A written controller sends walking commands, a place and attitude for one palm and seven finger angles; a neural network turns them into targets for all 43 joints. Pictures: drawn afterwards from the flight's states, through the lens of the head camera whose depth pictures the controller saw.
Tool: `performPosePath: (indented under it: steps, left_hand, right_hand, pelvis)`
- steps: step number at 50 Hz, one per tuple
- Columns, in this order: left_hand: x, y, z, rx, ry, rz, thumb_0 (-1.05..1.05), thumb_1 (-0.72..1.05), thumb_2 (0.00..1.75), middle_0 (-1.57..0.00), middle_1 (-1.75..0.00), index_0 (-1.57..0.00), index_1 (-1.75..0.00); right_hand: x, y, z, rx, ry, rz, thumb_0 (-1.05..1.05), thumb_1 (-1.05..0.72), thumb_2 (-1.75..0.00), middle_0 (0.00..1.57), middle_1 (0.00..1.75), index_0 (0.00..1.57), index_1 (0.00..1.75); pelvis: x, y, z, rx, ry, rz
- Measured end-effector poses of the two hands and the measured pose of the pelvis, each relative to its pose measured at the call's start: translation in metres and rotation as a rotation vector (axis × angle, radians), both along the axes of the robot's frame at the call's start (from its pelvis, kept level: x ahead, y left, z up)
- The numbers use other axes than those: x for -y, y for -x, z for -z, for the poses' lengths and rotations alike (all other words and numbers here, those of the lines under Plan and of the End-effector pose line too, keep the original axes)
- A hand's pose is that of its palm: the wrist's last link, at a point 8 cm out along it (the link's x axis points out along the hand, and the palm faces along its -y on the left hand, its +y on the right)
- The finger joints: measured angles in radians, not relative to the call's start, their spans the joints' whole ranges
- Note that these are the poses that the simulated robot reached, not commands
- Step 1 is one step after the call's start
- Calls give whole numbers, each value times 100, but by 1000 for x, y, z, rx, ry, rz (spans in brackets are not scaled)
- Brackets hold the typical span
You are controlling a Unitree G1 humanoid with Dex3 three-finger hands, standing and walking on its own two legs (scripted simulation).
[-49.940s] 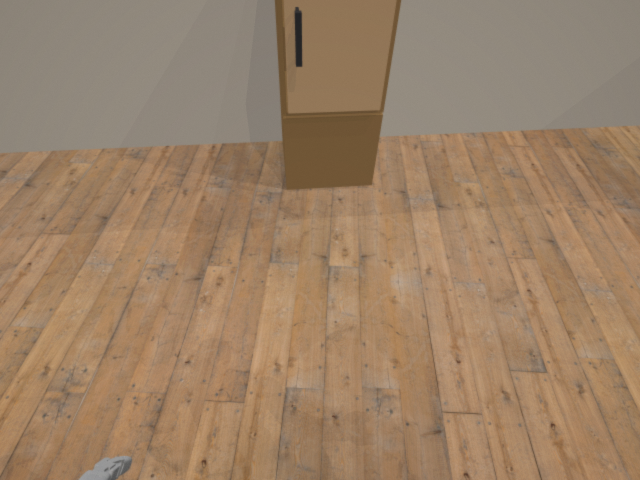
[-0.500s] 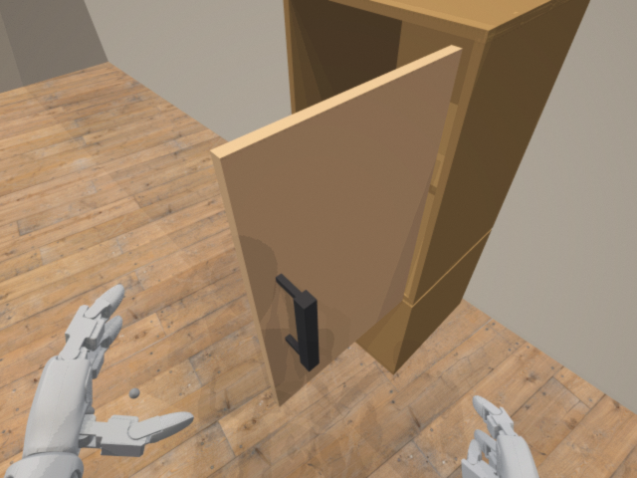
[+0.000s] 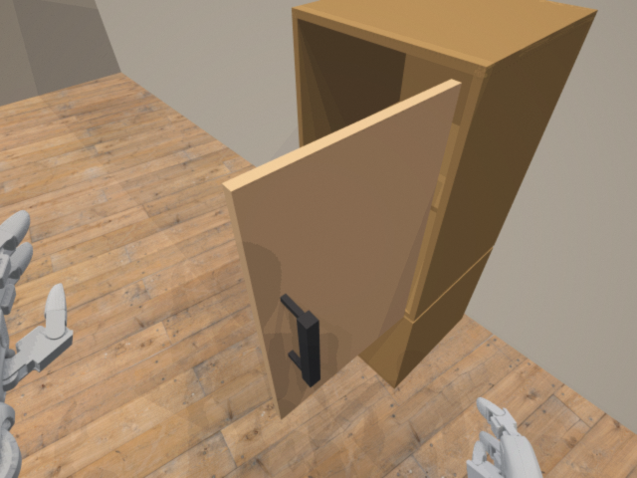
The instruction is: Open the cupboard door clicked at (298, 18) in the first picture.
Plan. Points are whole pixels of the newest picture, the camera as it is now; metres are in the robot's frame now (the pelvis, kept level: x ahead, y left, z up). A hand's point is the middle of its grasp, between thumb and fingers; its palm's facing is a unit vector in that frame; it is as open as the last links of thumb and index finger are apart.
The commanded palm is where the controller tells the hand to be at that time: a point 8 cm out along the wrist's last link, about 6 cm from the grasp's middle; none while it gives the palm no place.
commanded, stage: draw the hand back to the body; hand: left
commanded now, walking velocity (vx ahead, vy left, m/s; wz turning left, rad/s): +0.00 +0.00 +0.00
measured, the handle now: (300, 342) +0.32 +0.08 -0.04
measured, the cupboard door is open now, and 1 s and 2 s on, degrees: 88 88 88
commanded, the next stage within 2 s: step back with the hand held close in 0.30 s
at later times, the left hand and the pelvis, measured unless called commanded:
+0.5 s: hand (71, 325) +0.19 +0.26 +0.17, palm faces +0.48 -0.77 -0.42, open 7.4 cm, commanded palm +0.14 +0.29 +0.18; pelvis +0.00 -0.01 +0.01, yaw +0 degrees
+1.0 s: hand out of the picture +0.11 +0.29 +0.16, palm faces +0.43 -0.75 -0.49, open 7.4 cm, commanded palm +0.06 +0.31 +0.18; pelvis -0.09 +0.01 -0.01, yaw -1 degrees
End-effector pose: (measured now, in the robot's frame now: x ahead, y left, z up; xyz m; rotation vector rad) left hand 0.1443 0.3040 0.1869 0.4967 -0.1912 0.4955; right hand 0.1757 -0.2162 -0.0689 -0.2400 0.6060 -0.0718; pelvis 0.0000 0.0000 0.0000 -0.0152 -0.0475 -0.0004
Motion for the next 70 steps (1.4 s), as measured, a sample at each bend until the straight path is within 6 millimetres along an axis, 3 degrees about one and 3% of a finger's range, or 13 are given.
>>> performPosePath:
  steps: [11, 26, 31, 35, 44, 49, 55, 70]
  left_hand:
    - [10, -3, 21, -85, 72, 14, 2, 88, 89, -21, -30, -21, -30]
    - [5, -8, -1, -22, -12, 20, 2, 89, 90, -21, -30, -21, -30]
    - [5, -15, 6, -91, -40, 80, 2, 90, 90, -21, -30, -21, -30]
    - [7, -10, 13, -150, -53, 143, 2, 89, 90, -21, -30, -21, -30]
    - [-11, 34, 1, -71, -113, 131, 2, 89, 90, -22, -30, -21, -30]
    - [-16, 67, 6, -28, -103, 81, 2, 89, 90, -21, -30, -21, -30]
    - [-10, 104, 17, 6, -79, 47, 2, 89, 90, -21, -30, -21, -30]
    - [-1, 198, -4, 85, -209, 14, 2, 89, 90, -21, -30, -21, -30]
  right_hand:
    - [5, 3, 2, -41, 1, 2, 1, -90, -90, 20, 30, 20, 30]
    - [11, 3, 0, -52, -1, 15, 1, -90, -90, 20, 30, 20, 30]
    - [18, 13, -2, -80, 14, 71, 1, -90, -90, 20, 30, 20, 30]
    - [22, 28, -3, -103, 26, 126, 1, -90, -90, 20, 30, 20, 30]
    - [14, 69, -7, -104, 44, 142, 1, -90, -90, 20, 30, 20, 30]
    - [6, 91, -4, -77, 34, 106, 1, -90, -90, 20, 30, 20, 30]
    - [3, 119, 6, -79, 36, 56, 1, -90, -90, 20, 30, 20, 30]
    - [12, 179, 27, -90, 40, -16, 1, -90, -90, 20, 30, 20, 30]
  pelvis:
    - [5, 0, -4, 11, -3, 5]
    - [7, 5, -6, -8, 8, 9]
    - [-1, 15, -7, -44, 3, 29]
    - [-8, 25, -6, -54, -4, 40]
    - [-15, 60, -1, -28, -8, 33]
    - [-15, 84, 5, -10, -5, 23]
    - [-10, 112, 11, 0, 2, -25]
    - [9, 189, 23, 6, 10, -146]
